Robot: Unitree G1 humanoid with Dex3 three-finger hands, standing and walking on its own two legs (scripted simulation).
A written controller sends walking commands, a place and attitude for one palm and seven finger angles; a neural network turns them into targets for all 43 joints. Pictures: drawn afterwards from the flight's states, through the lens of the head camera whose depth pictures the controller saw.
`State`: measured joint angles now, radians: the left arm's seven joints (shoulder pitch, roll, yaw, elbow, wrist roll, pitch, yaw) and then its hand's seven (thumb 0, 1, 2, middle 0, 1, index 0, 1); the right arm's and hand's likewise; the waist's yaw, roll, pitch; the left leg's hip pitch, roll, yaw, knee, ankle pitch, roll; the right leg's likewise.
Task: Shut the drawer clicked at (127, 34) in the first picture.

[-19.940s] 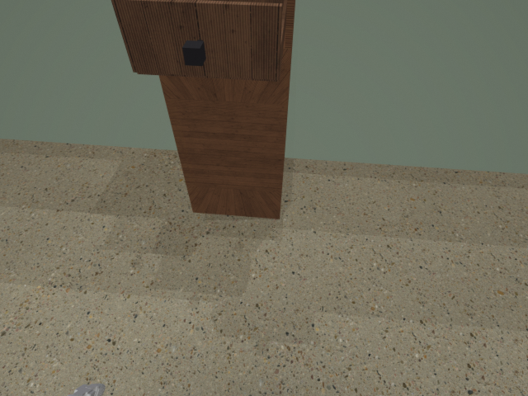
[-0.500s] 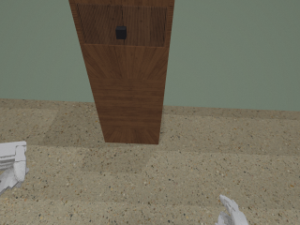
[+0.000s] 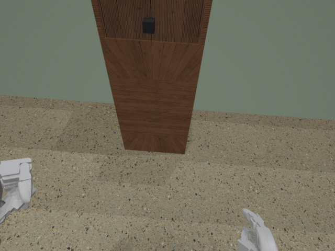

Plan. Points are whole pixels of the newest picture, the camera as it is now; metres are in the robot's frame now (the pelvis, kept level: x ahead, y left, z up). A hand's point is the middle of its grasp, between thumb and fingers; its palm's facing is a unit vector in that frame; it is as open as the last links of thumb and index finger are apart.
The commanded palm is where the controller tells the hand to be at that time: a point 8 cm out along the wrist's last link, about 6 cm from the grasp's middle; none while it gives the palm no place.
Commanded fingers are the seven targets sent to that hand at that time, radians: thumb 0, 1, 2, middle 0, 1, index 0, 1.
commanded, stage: let the arm hang, fingers relaxed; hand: left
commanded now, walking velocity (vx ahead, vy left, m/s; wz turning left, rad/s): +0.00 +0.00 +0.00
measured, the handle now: (149, 23) +0.83 +0.12 +0.15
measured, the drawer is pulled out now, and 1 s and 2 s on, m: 0.00 0.00 0.00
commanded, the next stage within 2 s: look to check the result in 1.10 s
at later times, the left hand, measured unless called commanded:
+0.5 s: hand out of the picture -0.09 +0.20 -0.17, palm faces +0.08 -0.97 -0.23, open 4.5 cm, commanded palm none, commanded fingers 0.00 0.90 0.90 -0.36 -0.47 -0.36 -0.47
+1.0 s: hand out of the picture -0.04 +0.14 -0.18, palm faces +0.10 -0.99 -0.13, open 7.3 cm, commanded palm none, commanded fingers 0.00 0.90 0.90 -0.20 -0.30 -0.20 -0.30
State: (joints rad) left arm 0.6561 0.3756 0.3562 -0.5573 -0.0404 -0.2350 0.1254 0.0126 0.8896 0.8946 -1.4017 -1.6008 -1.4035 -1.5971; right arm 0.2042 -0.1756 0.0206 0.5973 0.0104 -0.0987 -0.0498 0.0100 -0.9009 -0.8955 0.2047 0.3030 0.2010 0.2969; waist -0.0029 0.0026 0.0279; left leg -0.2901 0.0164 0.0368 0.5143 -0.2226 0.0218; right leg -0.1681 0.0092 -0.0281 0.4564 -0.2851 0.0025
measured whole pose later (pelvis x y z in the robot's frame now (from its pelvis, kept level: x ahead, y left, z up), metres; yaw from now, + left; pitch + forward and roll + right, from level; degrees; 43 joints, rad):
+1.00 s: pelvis -0.02 +0.00 +0.00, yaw +2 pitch -2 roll +0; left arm 0.32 0.07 0.02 1.16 0.01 0.00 0.03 0.00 0.91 0.89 -0.20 -0.31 -0.20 -0.31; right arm 0.33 -0.09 -0.02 1.13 -0.02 0.02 -0.04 0.00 -0.91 -0.90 0.20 0.30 0.20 0.30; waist -0.02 0.02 0.03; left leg -0.26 -0.02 0.01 0.47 -0.17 0.03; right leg -0.15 -0.02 -0.07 0.48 -0.28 0.00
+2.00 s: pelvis +0.01 -0.02 +0.00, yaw +3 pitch -2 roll +0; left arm 0.27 0.12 0.03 1.16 0.01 -0.01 0.03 0.00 0.91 0.89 -0.20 -0.30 -0.20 -0.30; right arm 0.26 -0.14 -0.01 1.14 -0.01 0.01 -0.04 0.00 -0.91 -0.90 0.20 0.30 0.20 0.30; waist -0.01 0.02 0.06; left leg -0.20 0.00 -0.01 0.43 -0.19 0.00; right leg -0.07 0.00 -0.08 0.40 -0.29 -0.03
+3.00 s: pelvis +0.01 -0.03 +0.01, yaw +2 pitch -3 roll +0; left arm 0.26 0.15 0.03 1.16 0.01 -0.01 0.02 0.00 0.91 0.89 -0.20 -0.30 -0.20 -0.30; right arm 0.24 -0.16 -0.01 1.15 -0.01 0.01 -0.04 0.00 -0.91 -0.90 0.20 0.30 0.20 0.30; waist -0.01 0.02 0.07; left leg -0.18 0.02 -0.01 0.40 -0.18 -0.02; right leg -0.06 0.02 -0.08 0.37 -0.27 -0.04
